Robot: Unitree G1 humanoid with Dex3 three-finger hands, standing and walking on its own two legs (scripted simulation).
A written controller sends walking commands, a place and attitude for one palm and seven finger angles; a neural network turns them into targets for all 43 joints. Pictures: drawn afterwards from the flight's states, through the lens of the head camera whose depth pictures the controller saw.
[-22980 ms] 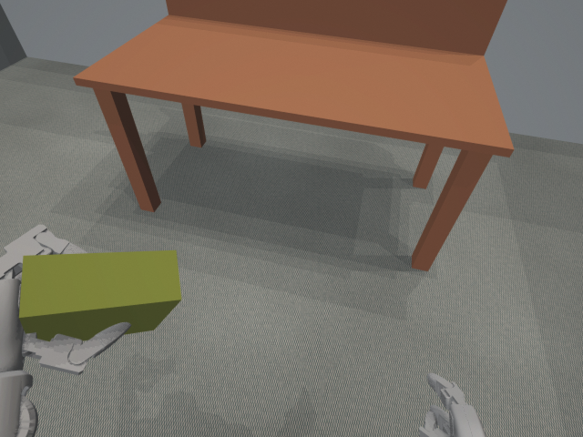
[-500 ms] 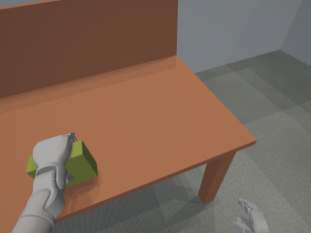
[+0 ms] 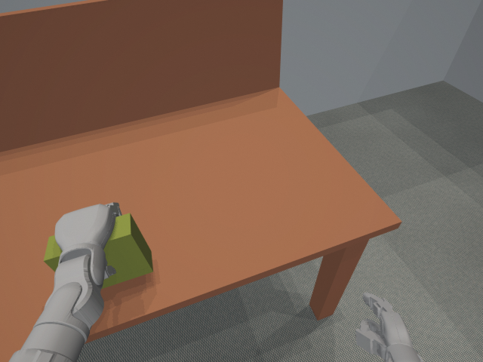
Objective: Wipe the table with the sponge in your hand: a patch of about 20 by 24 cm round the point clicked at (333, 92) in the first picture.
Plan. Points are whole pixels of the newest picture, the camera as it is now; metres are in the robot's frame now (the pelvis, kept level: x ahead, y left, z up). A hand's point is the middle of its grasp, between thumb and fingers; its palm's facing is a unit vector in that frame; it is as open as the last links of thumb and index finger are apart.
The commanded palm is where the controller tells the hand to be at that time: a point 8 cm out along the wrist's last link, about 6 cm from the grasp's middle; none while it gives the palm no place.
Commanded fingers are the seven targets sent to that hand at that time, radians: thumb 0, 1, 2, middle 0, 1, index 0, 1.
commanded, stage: lower the sponge onto the table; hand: left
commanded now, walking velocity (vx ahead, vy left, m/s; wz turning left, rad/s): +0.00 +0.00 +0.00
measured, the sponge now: (109, 261) +0.27 +0.30 -0.01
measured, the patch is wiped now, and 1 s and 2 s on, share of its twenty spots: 0.00 0.00 0.05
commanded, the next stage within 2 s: wipe forward along the first lane in 1.42 s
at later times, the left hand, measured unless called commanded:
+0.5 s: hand (102, 255) +0.27 +0.30 +0.02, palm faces -0.07 -0.08 -0.99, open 9.5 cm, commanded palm +0.25 +0.30 +0.08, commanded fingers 0.00 0.10 1.30 -1.20 -1.60 -1.20 -1.60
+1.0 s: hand (113, 258) +0.27 +0.29 +0.00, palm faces -0.07 -0.07 -1.00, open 9.5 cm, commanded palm +0.25 +0.29 +0.06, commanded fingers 0.00 0.10 1.30 -1.20 -1.60 -1.20 -1.60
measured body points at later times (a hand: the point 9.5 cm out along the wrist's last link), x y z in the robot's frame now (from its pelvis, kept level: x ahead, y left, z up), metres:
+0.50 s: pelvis +0.00 +0.00 +0.00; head +0.00 -0.02 +0.45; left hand +0.27 +0.30 +0.07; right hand +0.20 -0.23 -0.10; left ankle +0.02 +0.11 -0.74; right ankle -0.02 -0.09 -0.74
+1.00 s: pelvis -0.01 +0.01 -0.01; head +0.00 -0.02 +0.44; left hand +0.27 +0.29 +0.05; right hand +0.19 -0.23 -0.12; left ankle +0.02 +0.11 -0.74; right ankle -0.02 -0.09 -0.74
